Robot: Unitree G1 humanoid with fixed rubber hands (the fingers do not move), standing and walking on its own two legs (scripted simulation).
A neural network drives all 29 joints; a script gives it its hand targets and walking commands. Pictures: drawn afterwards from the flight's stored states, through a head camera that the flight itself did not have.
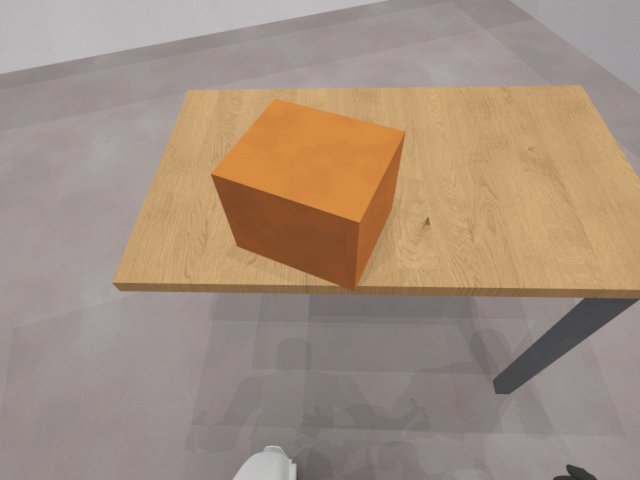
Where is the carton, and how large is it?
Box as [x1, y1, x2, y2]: [211, 99, 405, 290]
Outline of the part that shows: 274,99 211,173 237,246 354,290 391,209 405,131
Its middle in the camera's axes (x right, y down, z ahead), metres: -0.01 -0.07 +0.60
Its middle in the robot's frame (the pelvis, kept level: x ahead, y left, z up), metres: +0.51 +0.02 +0.02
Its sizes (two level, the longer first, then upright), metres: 0.209 0.177 0.168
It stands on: a table, 0.70 m high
